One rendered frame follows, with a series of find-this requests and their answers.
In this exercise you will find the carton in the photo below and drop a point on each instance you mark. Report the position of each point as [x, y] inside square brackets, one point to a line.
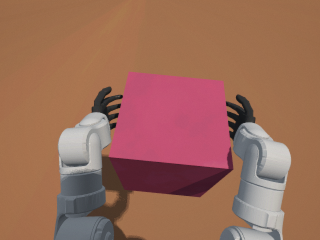
[172, 135]

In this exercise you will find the right robot hand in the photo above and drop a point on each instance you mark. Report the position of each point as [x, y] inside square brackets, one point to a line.
[245, 114]

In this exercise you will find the right robot upper arm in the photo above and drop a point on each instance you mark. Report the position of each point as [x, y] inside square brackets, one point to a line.
[244, 233]

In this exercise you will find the left robot hand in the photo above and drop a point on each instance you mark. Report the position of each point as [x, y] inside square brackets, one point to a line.
[100, 105]

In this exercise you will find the left robot upper arm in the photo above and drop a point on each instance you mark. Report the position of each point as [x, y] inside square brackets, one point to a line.
[86, 228]

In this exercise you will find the left robot forearm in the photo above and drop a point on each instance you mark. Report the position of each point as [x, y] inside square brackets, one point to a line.
[80, 167]

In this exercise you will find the right robot forearm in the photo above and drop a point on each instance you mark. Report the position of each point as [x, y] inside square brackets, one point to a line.
[263, 179]

